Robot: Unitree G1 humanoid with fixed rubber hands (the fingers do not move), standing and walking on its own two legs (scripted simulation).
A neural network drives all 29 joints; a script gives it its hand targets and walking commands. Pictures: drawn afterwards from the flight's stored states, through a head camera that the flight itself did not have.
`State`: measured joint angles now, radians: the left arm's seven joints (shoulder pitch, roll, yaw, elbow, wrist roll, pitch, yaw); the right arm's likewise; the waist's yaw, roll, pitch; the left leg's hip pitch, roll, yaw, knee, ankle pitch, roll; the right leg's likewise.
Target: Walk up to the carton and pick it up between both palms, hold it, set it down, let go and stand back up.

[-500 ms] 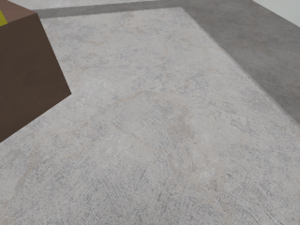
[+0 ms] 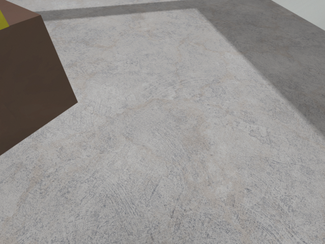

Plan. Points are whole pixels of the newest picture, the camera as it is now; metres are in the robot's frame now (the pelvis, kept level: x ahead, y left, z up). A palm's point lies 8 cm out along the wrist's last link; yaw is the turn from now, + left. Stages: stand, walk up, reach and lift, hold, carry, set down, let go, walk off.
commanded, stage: walk up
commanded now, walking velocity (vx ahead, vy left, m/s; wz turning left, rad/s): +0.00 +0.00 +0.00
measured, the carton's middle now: out of the picture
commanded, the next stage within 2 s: none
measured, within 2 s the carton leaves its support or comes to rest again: neither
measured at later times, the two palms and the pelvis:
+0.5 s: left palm out of the picture -0.07 +0.32 -0.15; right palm out of the picture +0.15 -0.17 -0.11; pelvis -0.01 +0.06 -0.01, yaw +13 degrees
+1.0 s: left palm (11, 184) +0.30 +0.48 -0.12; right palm (183, 235) +0.17 -0.05 -0.13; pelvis +0.20 +0.20 -0.02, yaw +28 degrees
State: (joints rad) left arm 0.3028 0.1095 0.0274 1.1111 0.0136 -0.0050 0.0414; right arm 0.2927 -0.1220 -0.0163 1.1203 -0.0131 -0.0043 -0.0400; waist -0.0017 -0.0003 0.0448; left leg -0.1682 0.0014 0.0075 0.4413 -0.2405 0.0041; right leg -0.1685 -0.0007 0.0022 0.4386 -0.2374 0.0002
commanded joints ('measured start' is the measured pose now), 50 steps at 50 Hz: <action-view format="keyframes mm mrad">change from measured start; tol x32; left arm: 1 71 72 7 1 0 -5 4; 46 -487 127 24 -379 0 -53 -96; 50 -115 226 63 -286 -11 -71 -52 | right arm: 1 72 -70 -10 -2 0 -5 -4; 20 -271 -109 -60 -352 -65 83 134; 29 306 -200 -62 -139 -43 -19 78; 50 227 -228 -55 -87 11 -80 38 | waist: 1 0 -1 43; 24 -64 -266 -36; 30 -155 434 5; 34 -26 38 32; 50 90 193 -102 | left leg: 1 -37 71 -73 -88 82 29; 9 -259 117 -167 53 190 42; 15 -428 78 2 722 -377 -5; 20 -652 191 -111 672 -104 -34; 27 113 -52 311 112 -143 -26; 31 123 494 -836 -413 -604 265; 36 42 252 -284 -310 2 159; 50 158 119 -67 99 814 79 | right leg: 1 -30 -69 66 -80 85 -30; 17 -141 -417 121 -97 212 -186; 19 36 -620 449 -293 -512 -178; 24 -210 -271 -115 -257 -348 -17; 31 -912 -176 3 956 -241 0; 47 -492 -58 -122 181 167 16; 50 26 10 -141 87 188 -30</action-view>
